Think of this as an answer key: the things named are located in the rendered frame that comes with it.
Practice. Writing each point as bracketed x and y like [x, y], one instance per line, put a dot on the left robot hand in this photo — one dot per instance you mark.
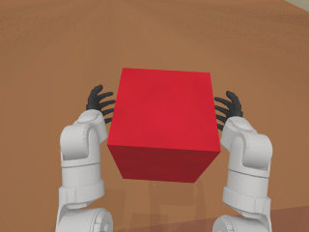
[94, 99]

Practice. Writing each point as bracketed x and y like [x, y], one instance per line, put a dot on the right robot hand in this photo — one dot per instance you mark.
[234, 108]

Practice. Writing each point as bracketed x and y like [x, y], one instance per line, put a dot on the right robot upper arm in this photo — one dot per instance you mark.
[228, 223]

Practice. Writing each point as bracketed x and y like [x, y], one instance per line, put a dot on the carton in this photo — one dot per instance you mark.
[164, 125]

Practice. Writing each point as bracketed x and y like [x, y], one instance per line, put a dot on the left robot upper arm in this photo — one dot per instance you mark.
[86, 220]

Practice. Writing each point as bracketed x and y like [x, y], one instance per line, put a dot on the right robot forearm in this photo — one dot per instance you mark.
[249, 169]

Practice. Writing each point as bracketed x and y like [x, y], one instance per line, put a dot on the left robot forearm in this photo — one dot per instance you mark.
[80, 162]

